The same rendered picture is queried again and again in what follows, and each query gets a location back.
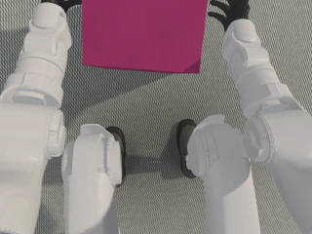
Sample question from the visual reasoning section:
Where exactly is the robot left shin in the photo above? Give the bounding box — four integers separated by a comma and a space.
61, 124, 116, 181

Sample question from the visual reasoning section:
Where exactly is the carton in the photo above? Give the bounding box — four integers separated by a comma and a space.
82, 0, 208, 74

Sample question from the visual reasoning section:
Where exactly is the robot left forearm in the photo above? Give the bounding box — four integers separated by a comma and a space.
0, 2, 73, 110

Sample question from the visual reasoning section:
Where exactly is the robot left hand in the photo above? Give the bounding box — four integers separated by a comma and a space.
41, 0, 82, 13

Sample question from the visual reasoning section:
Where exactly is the right robot upper arm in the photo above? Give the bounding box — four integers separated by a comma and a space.
243, 108, 312, 234

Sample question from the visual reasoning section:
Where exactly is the robot right hand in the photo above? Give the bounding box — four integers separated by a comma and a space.
208, 0, 250, 33

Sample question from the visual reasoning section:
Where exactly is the robot right forearm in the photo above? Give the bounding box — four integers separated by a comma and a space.
220, 19, 312, 119

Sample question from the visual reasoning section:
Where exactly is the robot right shin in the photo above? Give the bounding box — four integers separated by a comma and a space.
185, 114, 251, 175

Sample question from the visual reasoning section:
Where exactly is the robot shin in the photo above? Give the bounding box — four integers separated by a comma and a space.
61, 124, 116, 181
185, 114, 251, 175

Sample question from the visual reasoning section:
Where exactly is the left robot upper arm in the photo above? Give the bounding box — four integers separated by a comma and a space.
0, 101, 66, 234

